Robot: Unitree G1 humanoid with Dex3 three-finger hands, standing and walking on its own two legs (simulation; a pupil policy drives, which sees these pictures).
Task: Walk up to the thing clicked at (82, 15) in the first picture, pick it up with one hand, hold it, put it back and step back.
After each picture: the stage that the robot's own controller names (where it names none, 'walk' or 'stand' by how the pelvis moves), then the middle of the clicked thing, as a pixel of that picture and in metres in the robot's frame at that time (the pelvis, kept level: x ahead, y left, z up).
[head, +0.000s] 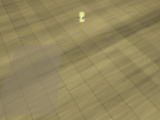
stand; (81, 16) +1.84 +0.03 -0.72
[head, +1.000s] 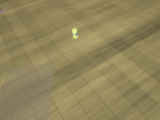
walk; (74, 33) +1.70 +0.25 -0.70
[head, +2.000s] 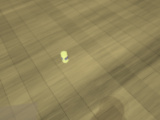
walk; (64, 56) +1.12 +0.32 -0.71
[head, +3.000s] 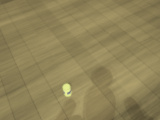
walk; (67, 90) +0.71 +0.23 -0.71
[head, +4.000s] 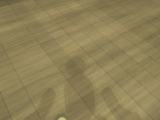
walk; out of the picture +0.43 +0.16 -0.69
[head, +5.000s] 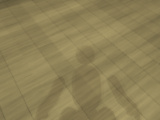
stand; out of the picture +0.33 +0.20 -0.72
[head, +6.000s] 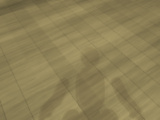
stand; out of the picture +0.32 +0.19 -0.72
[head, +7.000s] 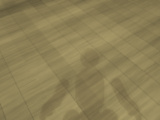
stand; out of the picture +0.32 +0.19 -0.72
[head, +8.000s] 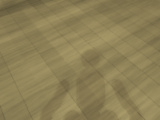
stand; out of the picture +0.34 +0.21 -0.73
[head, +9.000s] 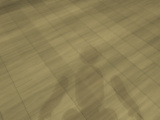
stand; out of the picture +0.31 +0.21 -0.73
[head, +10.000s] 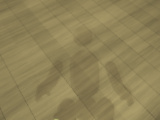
go down; out of the picture +0.33 +0.21 -0.71
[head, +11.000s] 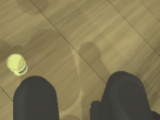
go down; (17, 65) +0.40 +0.24 -0.29
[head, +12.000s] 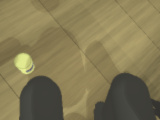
close in; (25, 64) +0.41 +0.24 -0.30
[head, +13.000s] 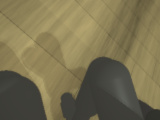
close in; out of the picture +0.39 +0.28 -0.22
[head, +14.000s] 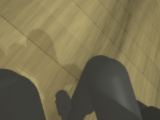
close; out of the picture +0.39 +0.28 -0.22
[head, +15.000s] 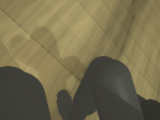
lift; out of the picture +0.36 +0.27 -0.23
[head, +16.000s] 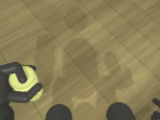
lift; (27, 84) +0.32 +0.19 -0.01
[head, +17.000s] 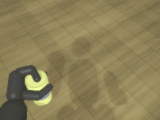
hold; (39, 88) +0.32 +0.17 +0.00
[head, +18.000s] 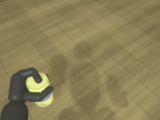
hold; (40, 90) +0.32 +0.17 +0.00
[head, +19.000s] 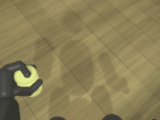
crouch; (29, 82) +0.35 +0.19 -0.06
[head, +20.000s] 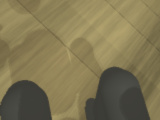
lower; out of the picture +0.44 +0.28 -0.12
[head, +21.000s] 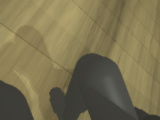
lower; out of the picture +0.41 +0.30 -0.22
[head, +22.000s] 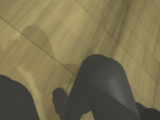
lower; out of the picture +0.41 +0.30 -0.22
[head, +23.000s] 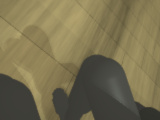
lower; out of the picture +0.40 +0.30 -0.22
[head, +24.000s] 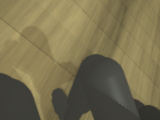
lower; out of the picture +0.40 +0.30 -0.22
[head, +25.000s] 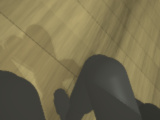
open; out of the picture +0.39 +0.28 -0.22
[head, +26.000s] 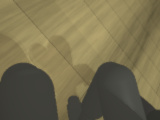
stand; out of the picture +0.40 +0.26 -0.23
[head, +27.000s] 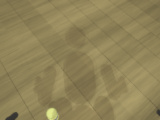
stand; (52, 115) +0.36 +0.20 -0.59
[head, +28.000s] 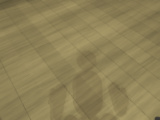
stand; out of the picture +0.35 +0.20 -0.67
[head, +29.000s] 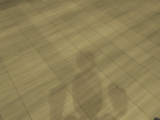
stand; out of the picture +0.35 +0.19 -0.67
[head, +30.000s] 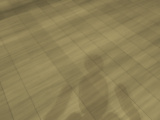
stand; out of the picture +0.37 +0.18 -0.72
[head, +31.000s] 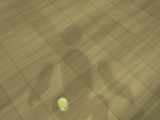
walk; (63, 104) +0.44 +0.16 -0.70
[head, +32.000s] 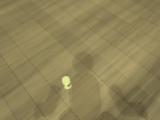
walk; (66, 82) +0.69 +0.22 -0.70
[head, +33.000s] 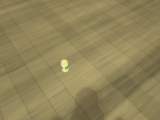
stand; (64, 65) +0.99 +0.22 -0.70
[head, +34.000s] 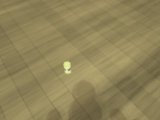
stand; (67, 67) +0.95 +0.18 -0.72
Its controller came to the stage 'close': yes
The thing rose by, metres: 0.71
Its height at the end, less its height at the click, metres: +0.00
